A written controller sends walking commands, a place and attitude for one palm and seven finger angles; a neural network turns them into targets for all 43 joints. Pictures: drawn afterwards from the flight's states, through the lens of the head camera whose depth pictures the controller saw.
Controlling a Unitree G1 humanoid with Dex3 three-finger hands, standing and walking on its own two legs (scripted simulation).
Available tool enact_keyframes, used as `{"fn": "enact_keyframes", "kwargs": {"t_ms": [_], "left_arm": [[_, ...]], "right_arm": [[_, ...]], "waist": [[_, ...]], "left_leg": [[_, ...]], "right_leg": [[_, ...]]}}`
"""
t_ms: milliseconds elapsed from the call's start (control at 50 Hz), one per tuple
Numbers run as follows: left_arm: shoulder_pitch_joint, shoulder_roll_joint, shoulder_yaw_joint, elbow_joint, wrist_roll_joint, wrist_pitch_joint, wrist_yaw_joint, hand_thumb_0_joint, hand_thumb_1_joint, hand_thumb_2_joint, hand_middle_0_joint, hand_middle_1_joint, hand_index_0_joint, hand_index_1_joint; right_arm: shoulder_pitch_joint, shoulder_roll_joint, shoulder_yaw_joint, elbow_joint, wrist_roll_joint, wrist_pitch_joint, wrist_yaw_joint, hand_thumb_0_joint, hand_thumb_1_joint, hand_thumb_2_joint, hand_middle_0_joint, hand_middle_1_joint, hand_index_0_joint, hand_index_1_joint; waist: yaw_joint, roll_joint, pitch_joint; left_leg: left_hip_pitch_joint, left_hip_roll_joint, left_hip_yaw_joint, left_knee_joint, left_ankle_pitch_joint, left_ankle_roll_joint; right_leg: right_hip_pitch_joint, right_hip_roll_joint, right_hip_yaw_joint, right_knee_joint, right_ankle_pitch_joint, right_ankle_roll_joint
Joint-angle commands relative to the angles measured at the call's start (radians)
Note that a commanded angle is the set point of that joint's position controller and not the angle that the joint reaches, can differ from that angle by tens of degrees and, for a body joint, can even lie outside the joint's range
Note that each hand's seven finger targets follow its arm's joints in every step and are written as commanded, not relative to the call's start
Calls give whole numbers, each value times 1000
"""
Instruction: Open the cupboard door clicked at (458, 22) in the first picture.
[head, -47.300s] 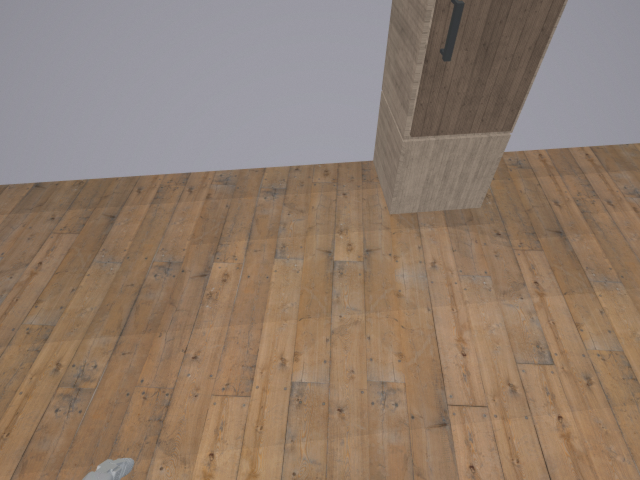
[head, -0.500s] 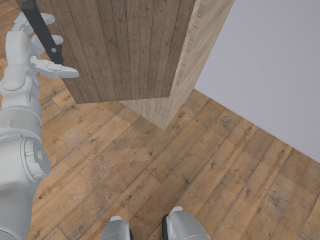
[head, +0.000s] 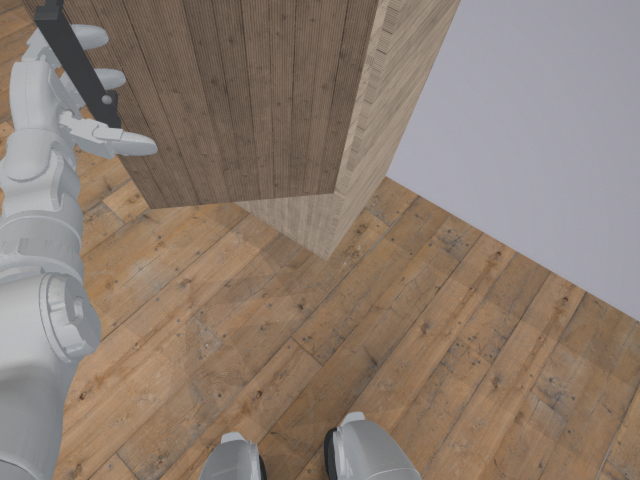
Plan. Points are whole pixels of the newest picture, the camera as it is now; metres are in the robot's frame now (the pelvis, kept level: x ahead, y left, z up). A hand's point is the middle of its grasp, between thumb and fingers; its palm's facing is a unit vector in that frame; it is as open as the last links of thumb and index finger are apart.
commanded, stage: close the thumb around the handle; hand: left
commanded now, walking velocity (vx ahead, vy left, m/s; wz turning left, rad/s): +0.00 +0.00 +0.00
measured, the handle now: (86, 66) +0.60 +0.21 +0.09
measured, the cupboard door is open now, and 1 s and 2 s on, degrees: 42 43 78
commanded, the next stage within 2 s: pull the door open along its arc in 0.68 s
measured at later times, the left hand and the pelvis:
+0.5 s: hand (107, 101) +0.54 +0.18 +0.09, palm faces +0.05 -1.00 -0.02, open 7.3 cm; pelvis +0.01 +0.00 +0.00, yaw +0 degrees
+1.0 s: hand (105, 106) +0.53 +0.18 +0.09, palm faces +0.03 -1.00 -0.01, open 5.6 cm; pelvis +0.01 +0.00 +0.00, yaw -1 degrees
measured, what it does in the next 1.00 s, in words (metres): stands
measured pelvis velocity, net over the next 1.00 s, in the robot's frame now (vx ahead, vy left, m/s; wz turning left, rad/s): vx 0.01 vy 0.00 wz -0.01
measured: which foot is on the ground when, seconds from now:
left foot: down 0.00-1.00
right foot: down 0.00-1.00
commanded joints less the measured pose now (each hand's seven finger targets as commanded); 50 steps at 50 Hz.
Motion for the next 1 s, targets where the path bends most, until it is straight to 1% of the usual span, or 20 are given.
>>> {"fn": "enact_keyframes", "kwargs": {"t_ms": [0, 80, 100, 120, 140, 200, 280, 320, 400, 420, 460, 500, 520, 540, 620, 660, 740, 760, 800, 980], "left_arm": [[-465, 233, 6, -230, -19, -62, -3, 0, -388, 348, -308, -1212, -308, -1212], [-456, 201, -2, -244, -23, -63, 11, 0, -164, 444, -324, -1236, -324, -1236], [-455, 224, 11, -234, -18, -63, 15, 0, -108, 468, -328, -1242, -328, -1242], [-468, 201, -18, -216, -11, -60, 14, 0, -52, 492, -332, -1248, -332, -1248], [-477, 209, -10, -226, -10, -62, 17, 0, 4, 516, -336, -1254, -336, -1254], [-478, 183, -27, -256, -10, -76, 18, 0, 172, 588, -348, -1272, -348, -1272], [-463, 151, -34, -290, -22, -87, 21, 0, 396, 684, -364, -1296, -364, -1296], [-429, 182, -8, -260, -23, -86, 20, 0, 508, 732, -372, -1308, -372, -1308], [-407, 163, -16, -266, -27, -88, 18, 0, 732, 828, -388, -1332, -388, -1332], [-415, 174, -15, -254, -25, -85, 18, 0, 788, 852, -392, -1338, -392, -1338], [-429, 161, -26, -276, -23, -85, 17, 0, 900, 900, -400, -1350, -400, -1350], [-401, 177, -8, -269, -26, -88, 16, 0, 900, 900, -400, -1350, -400, -1350], [-416, 181, -10, -267, -24, -88, 15, 0, 900, 900, -400, -1350, -400, -1350], [-416, 144, -39, -272, -26, -87, 11, 0, 900, 900, -400, -1350, -400, -1350], [-395, 168, -10, -268, -31, -88, 12, 0, 900, 900, -400, -1350, -400, -1350], [-401, 196, 6, -238, -29, -79, 10, 0, 900, 900, -400, -1350, -400, -1350], [-416, 191, -9, -209, -22, -69, 3, 0, 900, 900, -400, -1350, -400, -1350], [-412, 208, 2, -204, -23, -64, 3, 0, 900, 900, -400, -1350, -400, -1350], [-373, 210, 9, -214, -24, -66, -3, 0, 900, 900, -400, -1350, -400, -1350], [-107, 153, 19, -323, -76, -43, -24, 0, 900, 900, -400, -1350, -400, -1350]], "right_arm": [[213, -179, -65, -29, 1, -6, -15, 0, -900, -900, 200, 300, 200, 300], [219, -179, -67, -31, -2, -7, -13, 0, -900, -900, 200, 300, 200, 300], [216, -180, -68, -25, -2, -6, -13, 0, -900, -900, 200, 300, 200, 300], [215, -177, -65, -21, 0, -5, -13, 0, -900, -900, 200, 300, 200, 300], [217, -177, -65, -20, -2, -6, -13, 0, -900, -900, 200, 300, 200, 300], [217, -175, -68, -20, -5, -7, -10, 0, -900, -900, 200, 300, 200, 300], [218, -174, -73, -22, -8, -7, -5, 0, -900, -900, 200, 300, 200, 300], [215, -177, -73, -16, -5, -3, -4, 0, -900, -900, 200, 300, 200, 300], [210, -173, -74, -18, -2, 0, -4, 0, -900, -900, 200, 300, 200, 300], [209, -176, -73, -15, -1, 2, -7, 0, -900, -900, 200, 300, 200, 300], [206, -173, -75, -19, 0, 0, -5, 0, -900, -900, 200, 300, 200, 300], [207, -172, -75, -19, -1, 0, -7, 0, -900, -900, 200, 300, 200, 300], [209, -171, -74, -15, -2, 1, -8, 0, -900, -900, 200, 300, 200, 300], [205, -169, -75, -20, 0, 1, -7, 0, -900, -900, 200, 300, 200, 300], [205, -172, -76, -18, -1, 0, -7, 0, -900, -900, 200, 300, 200, 300], [204, -174, -73, -18, 1, 1, -10, 0, -900, -900, 200, 300, 200, 300], [198, -173, -69, -22, 3, 1, -16, 0, -900, -900, 200, 300, 200, 300], [200, -175, -68, -24, 3, 0, -18, 0, -900, -900, 200, 300, 200, 300], [197, -174, -68, -34, 3, 0, -19, 0, -900, -900, 200, 300, 200, 300], [159, -169, -77, -103, 19, 9, -12, 0, -900, -900, 200, 300, 200, 300]], "waist": [[-20, 123, -527], [-18, 107, -525], [-14, 113, -530], [-29, 108, -497], [-22, 108, -492], [-20, 152, -533], [-15, 148, -557], [-5, 119, -538], [-1, 121, -533], [-11, 93, -505], [-8, 119, -514], [2, 134, -542], [-4, 104, -522], [-10, 112, -517], [2, 119, -532], [-5, 64, -492], [-13, 87, -475], [-14, 60, -472], [6, 106, -511], [76, 37, -524]], "left_leg": [[367, -29, -61, -75, 452, 10], [388, -28, -67, -77, 477, 9], [380, -28, -66, -76, 468, 7], [368, -28, -65, -78, 451, 7], [362, -28, -66, -80, 443, 7], [432, -23, -79, -77, 504, -1], [465, -22, -80, -75, 553, -3], [442, -22, -77, -79, 544, -5], [435, -26, -70, -82, 547, -2], [414, -24, -71, -84, 527, 0], [416, -28, -67, -88, 510, 1], [438, -27, -66, -80, 556, -2], [419, -25, -68, -81, 549, 0], [421, -28, -66, -84, 539, 1], [425, -28, -64, -79, 559, -1], [362, -32, -56, -84, 495, 7], [344, -36, -53, -83, 459, 9], [327, -36, -52, -81, 449, 12], [360, -37, -53, -81, 483, 7], [331, -42, -23, -119, 493, 12]], "right_leg": [[232, 33, 34, -71, 370, -2], [220, 36, 27, -69, 373, -5], [226, 33, 30, -71, 371, -3], [210, 33, 29, -73, 359, -1], [217, 34, 30, -72, 354, -3], [187, 33, 22, -65, 362, -7], [199, 37, 18, -63, 391, -9], [216, 38, 18, -67, 396, -8], [234, 37, 21, -69, 418, -7], [229, 37, 22, -72, 408, -5], [237, 37, 24, -74, 403, -6], [240, 35, 25, -68, 428, -7], [248, 35, 25, -68, 435, -6], [241, 36, 27, -72, 428, -4], [249, 35, 27, -68, 443, -6], [277, 34, 33, -75, 434, -4], [255, 30, 36, -75, 405, -2], [265, 31, 38, -75, 404, -1], [262, 28, 35, -66, 414, -4], [395, 31, 35, -74, 487, -8]]}}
